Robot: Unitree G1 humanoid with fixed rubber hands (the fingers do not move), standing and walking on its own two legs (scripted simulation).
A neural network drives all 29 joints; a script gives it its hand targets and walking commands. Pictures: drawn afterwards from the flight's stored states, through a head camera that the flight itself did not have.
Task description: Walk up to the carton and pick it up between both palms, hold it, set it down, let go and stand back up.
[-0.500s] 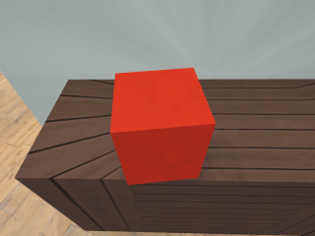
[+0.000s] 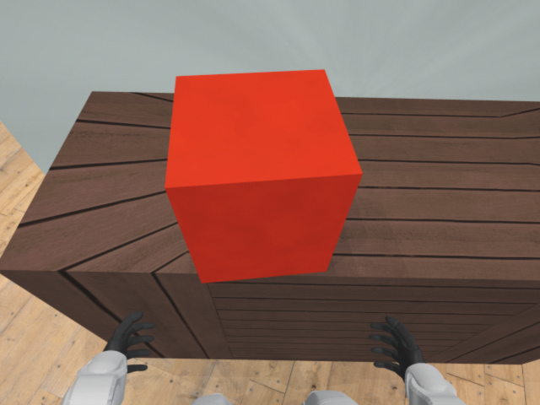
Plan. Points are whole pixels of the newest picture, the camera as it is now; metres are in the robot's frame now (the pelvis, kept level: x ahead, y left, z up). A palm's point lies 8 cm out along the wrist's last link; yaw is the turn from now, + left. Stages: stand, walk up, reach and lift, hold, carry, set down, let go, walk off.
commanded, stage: reach and lift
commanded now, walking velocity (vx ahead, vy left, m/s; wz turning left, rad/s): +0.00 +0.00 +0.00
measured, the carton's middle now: (258, 183) +0.42 +0.01 +0.08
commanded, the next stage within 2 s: none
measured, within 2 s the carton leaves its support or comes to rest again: neither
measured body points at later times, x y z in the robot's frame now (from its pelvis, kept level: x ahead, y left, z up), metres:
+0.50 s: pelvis +0.00 -0.01 +0.02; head +0.02 -0.02 +0.47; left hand +0.16 +0.24 -0.05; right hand +0.15 -0.20 -0.06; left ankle +0.03 +0.12 -0.72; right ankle +0.02 -0.11 -0.72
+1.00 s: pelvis +0.03 +0.01 +0.03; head +0.02 +0.01 +0.48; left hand +0.18 +0.23 -0.01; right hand +0.19 -0.20 -0.01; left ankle +0.03 +0.12 -0.72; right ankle +0.02 -0.11 -0.72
